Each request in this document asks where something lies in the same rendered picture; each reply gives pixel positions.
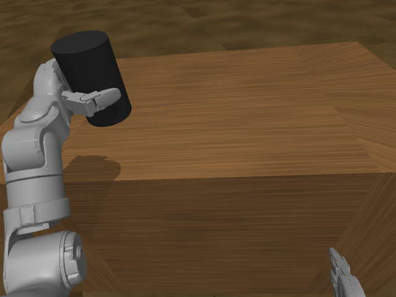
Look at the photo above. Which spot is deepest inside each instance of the can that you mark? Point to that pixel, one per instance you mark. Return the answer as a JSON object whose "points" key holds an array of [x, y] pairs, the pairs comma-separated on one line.
{"points": [[88, 64]]}

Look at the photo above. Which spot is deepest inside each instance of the left robot arm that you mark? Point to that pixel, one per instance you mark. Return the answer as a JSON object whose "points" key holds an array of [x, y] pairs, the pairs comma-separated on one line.
{"points": [[49, 265]]}

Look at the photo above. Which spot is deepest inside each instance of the right robot hand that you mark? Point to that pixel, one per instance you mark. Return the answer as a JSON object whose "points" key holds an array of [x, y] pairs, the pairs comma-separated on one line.
{"points": [[344, 284]]}

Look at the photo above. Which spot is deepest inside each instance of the left robot hand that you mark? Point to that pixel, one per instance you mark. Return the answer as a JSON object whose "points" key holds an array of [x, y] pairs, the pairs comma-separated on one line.
{"points": [[49, 80]]}

